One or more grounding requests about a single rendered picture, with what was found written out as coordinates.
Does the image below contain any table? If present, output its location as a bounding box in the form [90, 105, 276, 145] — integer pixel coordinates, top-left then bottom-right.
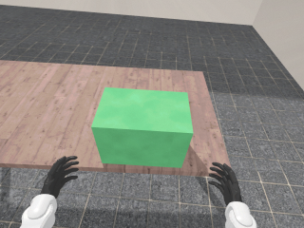
[0, 60, 231, 177]

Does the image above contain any left robot forearm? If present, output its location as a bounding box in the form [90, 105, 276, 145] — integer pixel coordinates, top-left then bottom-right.
[20, 194, 57, 228]

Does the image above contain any right robot hand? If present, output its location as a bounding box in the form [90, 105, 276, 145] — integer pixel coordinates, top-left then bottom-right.
[208, 162, 242, 206]

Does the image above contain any carton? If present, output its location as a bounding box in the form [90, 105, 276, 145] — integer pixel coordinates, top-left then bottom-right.
[91, 87, 194, 168]

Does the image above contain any left robot hand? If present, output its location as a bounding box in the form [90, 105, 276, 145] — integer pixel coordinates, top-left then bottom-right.
[40, 156, 79, 199]

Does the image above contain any right robot forearm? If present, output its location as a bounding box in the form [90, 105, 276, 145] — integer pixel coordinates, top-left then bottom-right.
[224, 201, 257, 228]

